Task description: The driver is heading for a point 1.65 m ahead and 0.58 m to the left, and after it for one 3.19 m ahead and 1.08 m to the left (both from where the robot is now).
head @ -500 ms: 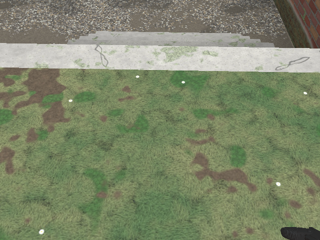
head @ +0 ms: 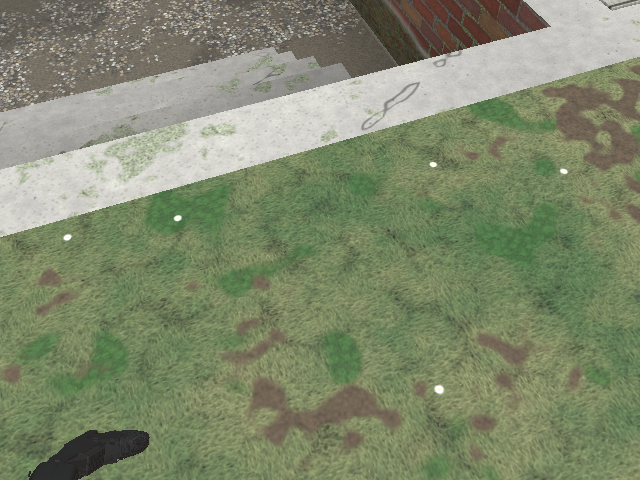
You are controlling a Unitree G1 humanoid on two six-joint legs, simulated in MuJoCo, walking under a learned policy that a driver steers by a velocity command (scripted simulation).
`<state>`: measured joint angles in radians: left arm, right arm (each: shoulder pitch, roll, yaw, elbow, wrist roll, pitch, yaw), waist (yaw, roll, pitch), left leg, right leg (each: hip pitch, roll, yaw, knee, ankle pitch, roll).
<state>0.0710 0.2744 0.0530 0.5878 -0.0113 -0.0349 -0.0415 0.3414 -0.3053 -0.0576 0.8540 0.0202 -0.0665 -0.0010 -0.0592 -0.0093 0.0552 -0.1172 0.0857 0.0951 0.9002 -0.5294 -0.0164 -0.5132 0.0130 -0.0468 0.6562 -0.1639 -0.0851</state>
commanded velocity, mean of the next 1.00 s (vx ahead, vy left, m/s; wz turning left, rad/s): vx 0.50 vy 0.00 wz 0.43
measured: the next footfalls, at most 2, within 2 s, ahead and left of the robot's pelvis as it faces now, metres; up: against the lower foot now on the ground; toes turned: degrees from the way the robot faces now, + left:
left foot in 0.52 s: +0.43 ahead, +0.16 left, +0.00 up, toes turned +16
right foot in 0.98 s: +0.75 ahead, +0.07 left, +0.00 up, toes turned +34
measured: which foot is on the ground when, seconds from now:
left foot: up 0.00-0.50, down 0.52-0.98, up 1.00-1.00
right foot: down 0.00-0.50, up 0.52-0.96, down 0.98-1.00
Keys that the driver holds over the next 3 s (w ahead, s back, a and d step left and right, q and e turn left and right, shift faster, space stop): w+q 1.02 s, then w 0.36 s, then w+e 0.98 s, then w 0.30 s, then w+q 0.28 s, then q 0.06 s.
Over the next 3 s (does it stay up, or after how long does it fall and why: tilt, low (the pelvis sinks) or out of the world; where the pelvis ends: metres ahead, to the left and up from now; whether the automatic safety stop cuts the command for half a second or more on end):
stays up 1.46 0.47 -0.04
